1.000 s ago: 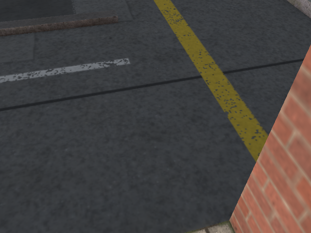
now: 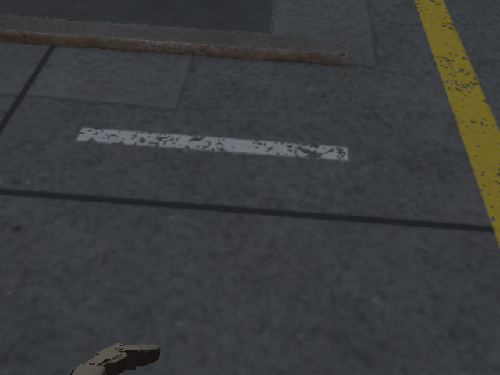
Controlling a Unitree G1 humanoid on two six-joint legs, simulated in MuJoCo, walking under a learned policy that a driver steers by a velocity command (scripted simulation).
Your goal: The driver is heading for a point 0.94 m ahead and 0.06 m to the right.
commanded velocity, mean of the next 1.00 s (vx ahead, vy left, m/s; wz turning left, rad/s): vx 0.50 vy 0.00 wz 0.06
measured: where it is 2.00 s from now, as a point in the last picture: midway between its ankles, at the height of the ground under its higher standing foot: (218, 262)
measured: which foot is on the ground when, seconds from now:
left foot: down 0.00-0.08, up 0.10-0.50, down 0.52-1.00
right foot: up 0.00-0.06, down 0.08-0.52, up 0.54-1.00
